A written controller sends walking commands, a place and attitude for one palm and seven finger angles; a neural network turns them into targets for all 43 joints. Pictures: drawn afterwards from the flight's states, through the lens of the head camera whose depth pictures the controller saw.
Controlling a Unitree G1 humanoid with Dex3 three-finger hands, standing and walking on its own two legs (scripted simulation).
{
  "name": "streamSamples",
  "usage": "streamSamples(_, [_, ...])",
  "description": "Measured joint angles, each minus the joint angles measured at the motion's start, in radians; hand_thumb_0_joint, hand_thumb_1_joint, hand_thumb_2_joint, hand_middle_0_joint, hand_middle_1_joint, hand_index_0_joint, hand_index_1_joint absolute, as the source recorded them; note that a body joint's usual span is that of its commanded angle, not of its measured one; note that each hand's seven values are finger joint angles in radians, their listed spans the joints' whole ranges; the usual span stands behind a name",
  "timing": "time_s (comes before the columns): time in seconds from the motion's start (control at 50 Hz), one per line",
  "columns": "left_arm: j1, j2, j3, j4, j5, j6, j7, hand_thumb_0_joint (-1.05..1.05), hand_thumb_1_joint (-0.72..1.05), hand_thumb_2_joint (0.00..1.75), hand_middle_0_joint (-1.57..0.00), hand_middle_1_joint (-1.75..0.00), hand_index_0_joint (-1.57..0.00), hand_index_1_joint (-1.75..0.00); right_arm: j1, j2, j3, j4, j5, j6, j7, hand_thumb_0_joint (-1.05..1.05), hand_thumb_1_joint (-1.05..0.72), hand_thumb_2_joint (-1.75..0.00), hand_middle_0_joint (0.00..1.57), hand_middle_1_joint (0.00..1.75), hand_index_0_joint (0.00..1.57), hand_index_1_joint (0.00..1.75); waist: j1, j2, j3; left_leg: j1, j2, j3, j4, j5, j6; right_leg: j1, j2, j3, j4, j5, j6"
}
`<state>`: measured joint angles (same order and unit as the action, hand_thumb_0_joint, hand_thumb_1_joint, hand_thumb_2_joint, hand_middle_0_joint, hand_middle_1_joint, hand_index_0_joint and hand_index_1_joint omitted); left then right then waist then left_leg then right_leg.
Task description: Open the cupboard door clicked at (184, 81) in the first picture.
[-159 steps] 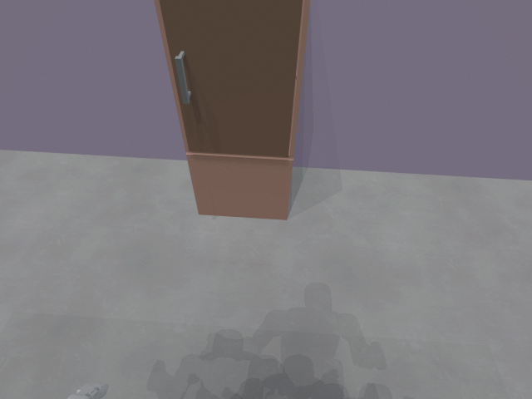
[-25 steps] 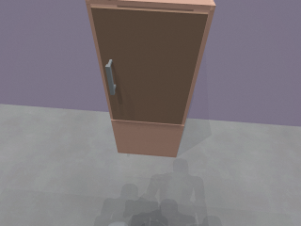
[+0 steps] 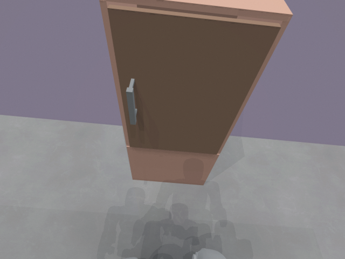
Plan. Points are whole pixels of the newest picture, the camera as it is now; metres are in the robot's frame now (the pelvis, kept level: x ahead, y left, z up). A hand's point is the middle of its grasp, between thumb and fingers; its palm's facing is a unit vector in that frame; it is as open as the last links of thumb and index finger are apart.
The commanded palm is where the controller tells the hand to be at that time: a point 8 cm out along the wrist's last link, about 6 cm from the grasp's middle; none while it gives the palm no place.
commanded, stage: come to a stop and stand still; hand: left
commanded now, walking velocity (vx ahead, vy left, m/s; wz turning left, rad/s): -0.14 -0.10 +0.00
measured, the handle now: (132, 102) +0.55 +0.17 -0.03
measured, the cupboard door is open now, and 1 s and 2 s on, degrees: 0 0 0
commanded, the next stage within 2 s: look again from close up in 0.86 s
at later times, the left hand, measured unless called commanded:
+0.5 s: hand out of the picture +0.04 +0.08 -0.16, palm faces +0.04 -0.97 -0.25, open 7.3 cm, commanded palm none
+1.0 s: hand out of the picture -0.09 +0.05 -0.17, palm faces +0.08 -0.98 -0.17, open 7.4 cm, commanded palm none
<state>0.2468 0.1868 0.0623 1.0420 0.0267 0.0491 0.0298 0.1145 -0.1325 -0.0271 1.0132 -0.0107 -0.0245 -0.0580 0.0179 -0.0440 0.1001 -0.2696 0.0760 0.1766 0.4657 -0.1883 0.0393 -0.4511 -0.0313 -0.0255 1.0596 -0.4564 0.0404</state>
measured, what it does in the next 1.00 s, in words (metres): steps to the right: right foot, then left foot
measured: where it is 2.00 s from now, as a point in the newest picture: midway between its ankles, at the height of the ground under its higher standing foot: outside the picture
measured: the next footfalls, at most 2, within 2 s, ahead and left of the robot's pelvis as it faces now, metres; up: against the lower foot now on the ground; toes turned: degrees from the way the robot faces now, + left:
right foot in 0.26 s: +0.03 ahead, -0.18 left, +0.00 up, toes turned -3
left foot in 0.58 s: -0.02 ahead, +0.03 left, +0.00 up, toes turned +4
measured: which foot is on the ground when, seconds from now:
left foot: down 0.00-0.26, up 0.28-0.56, down 0.58-1.00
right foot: up 0.00-0.24, down 0.26-1.00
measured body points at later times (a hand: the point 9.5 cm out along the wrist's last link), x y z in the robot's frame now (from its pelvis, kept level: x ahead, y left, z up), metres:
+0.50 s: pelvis -0.03 -0.10 +0.00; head -0.02 -0.13 +0.45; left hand +0.04 +0.13 -0.14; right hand -0.03 -0.32 -0.18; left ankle -0.06 +0.04 -0.70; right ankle -0.01 -0.18 -0.74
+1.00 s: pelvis -0.05 -0.10 +0.00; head -0.04 -0.11 +0.45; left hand -0.09 +0.10 -0.16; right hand -0.06 -0.31 -0.16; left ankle -0.07 +0.02 -0.74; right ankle -0.01 -0.18 -0.74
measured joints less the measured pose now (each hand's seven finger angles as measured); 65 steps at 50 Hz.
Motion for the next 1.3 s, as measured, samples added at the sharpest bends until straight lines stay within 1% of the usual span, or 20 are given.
streamSamples(0.06, [-0.044, 0.024, 0.015, -0.039, 0.002, 0.014, -0.002, 0.00, 0.91, 0.90, -0.20, -0.30, -0.20, -0.30, 0.012, -0.008, -0.008, 0.007, -0.003, 0.015, 0.000, -0.01, -0.94, -0.90, 0.20, 0.30, 0.20, 0.30, -0.008, 0.000, 0.003, -0.002, 0.014, -0.004, -0.005, 0.008, -0.012, -0.036, 0.006, 0.017, 0.034, 0.038, 0.004])
streamSamples(0.12, [-0.076, 0.039, 0.023, -0.067, 0.002, 0.021, -0.004, 0.00, 0.91, 0.90, -0.20, -0.30, -0.20, -0.30, 0.033, -0.018, -0.019, 0.015, -0.008, 0.027, 0.004, -0.01, -0.93, -0.90, 0.20, 0.30, 0.20, 0.30, -0.018, 0.008, -0.002, -0.008, 0.026, -0.008, 0.003, 0.010, -0.027, -0.021, -0.001, 0.023, -0.017, 0.053, 0.005])
streamSamples(0.2, [-0.096, 0.035, 0.017, -0.087, 0.001, 0.014, -0.006, 0.00, 0.91, 0.90, -0.20, -0.30, -0.20, -0.30, 0.061, -0.039, -0.035, 0.018, -0.016, 0.040, 0.016, 0.00, -0.92, -0.90, 0.20, 0.30, 0.20, 0.30, -0.036, 0.039, -0.010, -0.027, 0.044, -0.014, 0.035, 0.006, -0.053, 0.072, -0.019, 0.000, -0.223, 0.045, -0.007])
streamSamples(0.24, [-0.091, 0.028, 0.011, -0.093, 0.000, 0.001, -0.008, 0.00, 0.91, 0.90, -0.20, -0.30, -0.20, -0.30, 0.078, -0.051, -0.042, 0.018, -0.014, 0.047, 0.024, 0.00, -0.92, -0.90, 0.20, 0.30, 0.20, 0.30, -0.041, 0.057, -0.022, -0.047, 0.052, -0.017, 0.072, -0.005, -0.071, 0.143, -0.022, -0.014, -0.373, 0.110, -0.014])
streamSamples(0.26, [-0.082, 0.027, 0.007, -0.097, 0.003, -0.010, -0.009, 0.00, 0.91, 0.90, -0.20, -0.30, -0.20, -0.30, 0.091, -0.055, -0.044, 0.016, -0.010, 0.051, 0.028, 0.00, -0.91, -0.90, 0.20, 0.30, 0.20, 0.30, -0.041, 0.059, -0.034, -0.066, 0.052, -0.017, 0.106, -0.019, -0.078, 0.179, -0.028, -0.015, -0.453, 0.133, -0.021])
streamSamples(0.28, [-0.081, 0.015, 0.003, -0.090, 0.007, -0.018, -0.007, 0.00, 0.91, 0.90, -0.20, -0.30, -0.20, -0.30, 0.094, -0.065, -0.047, 0.018, -0.006, 0.060, 0.030, 0.01, -0.91, -0.90, 0.20, 0.30, 0.20, 0.30, -0.043, 0.081, -0.034, -0.090, 0.054, -0.041, 0.160, -0.091, -0.081, 0.175, -0.019, -0.022, -0.448, 0.124, -0.030])
streamSamples(0.3, [-0.079, 0.001, -0.007, -0.084, 0.008, -0.020, -0.006, 0.00, 0.91, 0.90, -0.20, -0.30, -0.20, -0.30, 0.099, -0.075, -0.050, 0.019, -0.004, 0.071, 0.031, 0.01, -0.91, -0.90, 0.20, 0.30, 0.20, 0.30, -0.048, 0.101, -0.035, -0.112, 0.042, -0.079, 0.218, -0.177, -0.075, 0.171, -0.011, -0.028, -0.436, 0.121, -0.040])
streamSamples(0.34, [-0.064, -0.023, -0.022, -0.078, 0.010, -0.018, -0.007, 0.00, 0.91, 0.90, -0.20, -0.30, -0.20, -0.30, 0.115, -0.083, -0.053, 0.021, -0.004, 0.089, 0.034, 0.01, -0.92, -0.90, 0.20, 0.30, 0.20, 0.30, -0.052, 0.122, -0.049, -0.145, 0.009, -0.133, 0.331, -0.249, -0.062, 0.177, -0.005, -0.038, -0.451, 0.135, -0.056])
streamSamples(0.42, [-0.041, -0.051, -0.033, -0.062, 0.004, -0.019, -0.005, 0.01, 0.90, 0.90, -0.20, -0.30, -0.20, -0.30, 0.145, -0.069, -0.043, 0.036, -0.004, 0.083, 0.042, 0.01, -0.92, -0.90, 0.19, 0.30, 0.20, 0.30, -0.053, 0.120, -0.073, -0.154, -0.022, -0.155, 0.470, -0.209, -0.058, 0.200, 0.011, -0.051, -0.528, 0.184, -0.078])
streamSamples(0.48, [-0.037, -0.053, -0.028, -0.054, 0.001, -0.027, 0.002, 0.00, 0.92, 0.90, -0.20, -0.30, -0.20, -0.30, 0.170, -0.049, -0.034, 0.051, -0.001, 0.074, 0.041, 0.01, -0.92, -0.90, 0.19, 0.30, 0.20, 0.30, -0.047, 0.108, -0.083, -0.097, -0.025, -0.147, 0.412, -0.216, -0.064, 0.209, 0.027, -0.070, -0.564, 0.204, -0.094])
streamSamples(0.52, [-0.034, -0.051, -0.028, -0.049, 0.000, -0.035, 0.002, 0.00, 0.92, 0.90, -0.20, -0.30, -0.21, -0.30, 0.178, -0.035, -0.026, 0.063, 0.000, 0.070, 0.036, 0.01, -0.91, -0.90, 0.19, 0.30, 0.20, 0.30, -0.036, 0.097, -0.086, -0.039, -0.026, -0.138, 0.306, -0.229, -0.066, 0.207, 0.038, -0.081, -0.573, 0.212, -0.102])
streamSamples(0.58, [-0.028, -0.051, -0.030, -0.028, -0.009, -0.043, 0.003, 0.00, 0.92, 0.90, -0.20, -0.30, -0.21, -0.30, 0.183, -0.021, -0.012, 0.079, 0.003, 0.055, 0.028, 0.01, -0.91, -0.90, 0.19, 0.30, 0.20, 0.30, -0.027, 0.095, -0.088, 0.070, -0.023, -0.143, 0.081, -0.136, -0.061, 0.197, 0.060, -0.102, -0.566, 0.211, -0.107])
streamSamples(0.6, [-0.029, -0.047, -0.027, -0.015, -0.015, -0.044, 0.006, 0.00, 0.93, 0.90, -0.20, -0.30, -0.21, -0.30, 0.179, -0.012, -0.008, 0.090, 0.003, 0.047, 0.024, 0.01, -0.91, -0.90, 0.19, 0.30, 0.20, 0.30, -0.027, 0.085, -0.086, 0.088, -0.024, -0.147, 0.043, -0.141, -0.058, 0.196, 0.060, -0.108, -0.561, 0.209, -0.106])
streamSamples(0.64, [-0.024, -0.033, -0.022, 0.009, -0.020, -0.041, 0.010, 0.00, 0.94, 0.90, -0.20, -0.30, -0.21, -0.30, 0.175, 0.008, 0.004, 0.106, 0.000, 0.039, 0.021, 0.01, -0.91, -0.90, 0.19, 0.30, 0.20, 0.30, -0.015, 0.055, -0.083, 0.107, -0.030, -0.141, 0.016, -0.126, -0.061, 0.215, 0.056, -0.103, -0.588, 0.226, -0.105])
streamSamples(0.7, [-0.003, -0.026, -0.028, 0.043, -0.020, -0.038, 0.005, 0.00, 0.94, 0.90, -0.20, -0.30, -0.20, -0.30, 0.175, 0.013, 0.014, 0.121, -0.003, 0.032, 0.015, 0.01, -0.92, -0.90, 0.20, 0.30, 0.20, 0.30, -0.005, 0.041, -0.089, 0.133, -0.030, -0.135, -0.023, -0.097, -0.064, 0.244, 0.059, -0.097, -0.635, 0.254, -0.103])
streamSamples(0.84, [0.058, -0.052, -0.046, 0.100, -0.017, -0.036, -0.002, 0.00, 0.92, 0.90, -0.20, -0.30, -0.20, -0.30, 0.176, 0.004, 0.021, 0.126, -0.002, 0.033, 0.015, 0.01, -0.92, -0.90, 0.20, 0.30, 0.20, 0.30, 0.000, 0.054, -0.094, 0.161, -0.032, -0.129, -0.070, -0.067, -0.062, 0.273, 0.061, -0.092, -0.687, 0.285, -0.103])
streamSamples(0.96, [0.093, -0.072, -0.050, 0.118, -0.016, -0.038, -0.002, 0.01, 0.91, 0.90, -0.20, -0.30, -0.20, -0.30, 0.197, 0.014, 0.028, 0.127, -0.002, 0.031, 0.017, 0.01, -0.92, -0.90, 0.20, 0.30, 0.20, 0.30, -0.001, 0.053, -0.090, 0.152, -0.033, -0.126, -0.078, -0.058, -0.059, 0.266, 0.061, -0.088, -0.702, 0.299, -0.101])
streamSamples(1.04, [0.104, -0.093, -0.064, 0.098, -0.004, -0.071, 0.015, 0.01, 0.91, 0.90, -0.20, -0.30, -0.20, -0.30, 0.210, -0.001, 0.024, 0.085, 0.001, 0.026, 0.028, 0.01, -0.91, -0.90, 0.20, 0.30, 0.20, 0.30, -0.012, 0.086, -0.071, 0.072, -0.021, -0.143, 0.041, -0.115, -0.048, 0.225, 0.072, -0.098, -0.664, 0.294, -0.098])
streamSamples(1.14, [0.102, -0.088, -0.064, 0.098, -0.006, -0.069, 0.007, 0.01, 0.90, 0.90, -0.20, -0.30, -0.20, -0.30, 0.254, -0.001, 0.028, 0.062, -0.005, 0.011, 0.032, 0.01, -0.92, -0.90, 0.19, 0.30, 0.20, 0.30, -0.031, 0.088, -0.100, 0.065, -0.054, -0.135, 0.063, -0.125, -0.030, 0.191, 0.036, -0.087, -0.584, 0.248, -0.082])
streamSamples(1.3, [0.058, -0.058, -0.062, 0.073, -0.010, -0.070, 0.007, 0.01, 0.92, 0.90, -0.20, -0.30, -0.20, -0.30, 0.279, 0.031, 0.056, 0.074, -0.005, -0.007, 0.031, 0.01, -0.91, -0.90, 0.19, 0.30, 0.20, 0.30, -0.026, 0.082, -0.119, 0.107, -0.097, -0.113, 0.000, -0.101, -0.004, 0.195, -0.004, -0.062, -0.570, 0.239, -0.055])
